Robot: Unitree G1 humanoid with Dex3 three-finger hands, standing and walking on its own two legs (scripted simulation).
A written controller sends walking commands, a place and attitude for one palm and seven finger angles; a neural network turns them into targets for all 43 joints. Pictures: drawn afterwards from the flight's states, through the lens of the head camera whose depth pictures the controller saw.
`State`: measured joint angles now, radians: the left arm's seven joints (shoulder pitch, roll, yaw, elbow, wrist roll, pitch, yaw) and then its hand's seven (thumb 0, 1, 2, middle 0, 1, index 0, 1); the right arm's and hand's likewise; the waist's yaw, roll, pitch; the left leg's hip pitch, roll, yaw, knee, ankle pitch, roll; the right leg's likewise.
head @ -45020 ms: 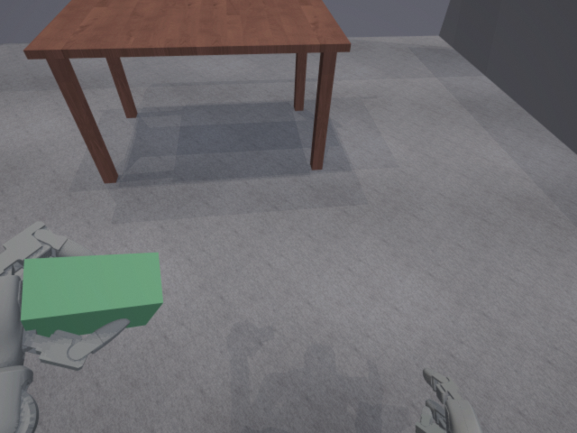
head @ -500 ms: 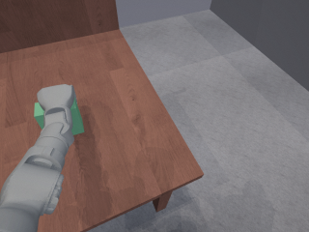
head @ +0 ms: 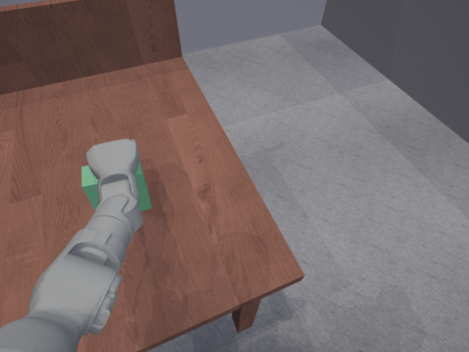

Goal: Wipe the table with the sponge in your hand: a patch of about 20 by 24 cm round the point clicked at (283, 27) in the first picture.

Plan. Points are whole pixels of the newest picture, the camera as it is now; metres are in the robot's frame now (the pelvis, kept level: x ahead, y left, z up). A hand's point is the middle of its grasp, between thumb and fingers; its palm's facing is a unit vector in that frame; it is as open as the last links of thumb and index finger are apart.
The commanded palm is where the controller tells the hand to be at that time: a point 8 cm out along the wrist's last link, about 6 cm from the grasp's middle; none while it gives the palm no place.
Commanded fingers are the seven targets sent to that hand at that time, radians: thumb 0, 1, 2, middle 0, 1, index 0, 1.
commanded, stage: wipe back along the middle lane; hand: left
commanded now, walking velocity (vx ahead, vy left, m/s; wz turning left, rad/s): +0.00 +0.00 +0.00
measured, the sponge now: (121, 194) +0.42 +0.25 -0.02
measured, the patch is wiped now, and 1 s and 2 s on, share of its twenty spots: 0.20 0.50 0.60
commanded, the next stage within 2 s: slide across to the third lane in 2.00 s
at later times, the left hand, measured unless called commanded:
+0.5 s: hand (128, 202) +0.37 +0.21 +0.02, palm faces -0.06 +0.01 -1.00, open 9.7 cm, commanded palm +0.33 +0.19 +0.04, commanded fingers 0.00 0.10 1.30 -1.20 -1.60 -1.20 -1.60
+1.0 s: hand (130, 215) +0.35 +0.20 +0.02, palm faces -0.04 -0.03 -1.00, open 9.7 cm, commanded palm +0.29 +0.18 +0.04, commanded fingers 0.00 0.10 1.30 -1.20 -1.60 -1.20 -1.60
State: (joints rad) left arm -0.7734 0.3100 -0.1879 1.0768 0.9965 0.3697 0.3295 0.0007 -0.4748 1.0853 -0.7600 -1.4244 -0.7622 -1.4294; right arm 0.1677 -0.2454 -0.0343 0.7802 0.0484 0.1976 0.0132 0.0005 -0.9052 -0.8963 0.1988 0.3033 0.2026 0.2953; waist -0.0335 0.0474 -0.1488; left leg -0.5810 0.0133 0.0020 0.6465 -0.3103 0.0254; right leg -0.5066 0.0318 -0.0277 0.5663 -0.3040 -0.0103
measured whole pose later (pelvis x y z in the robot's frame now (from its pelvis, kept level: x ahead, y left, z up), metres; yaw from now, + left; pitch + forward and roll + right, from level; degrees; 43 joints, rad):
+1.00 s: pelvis -0.01 -0.01 +0.00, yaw +0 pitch +8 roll -1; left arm -0.42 0.20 -0.30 0.70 0.98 0.51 0.34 0.00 -0.45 1.08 -0.73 -1.46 -0.73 -1.46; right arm 0.11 -0.25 -0.01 0.71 0.08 0.24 0.01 0.01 -0.91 -0.90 0.20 0.30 0.20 0.30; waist 0.03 0.05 -0.16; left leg -0.45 0.01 0.02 0.60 -0.30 0.02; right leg -0.39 0.03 -0.01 0.56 -0.31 -0.02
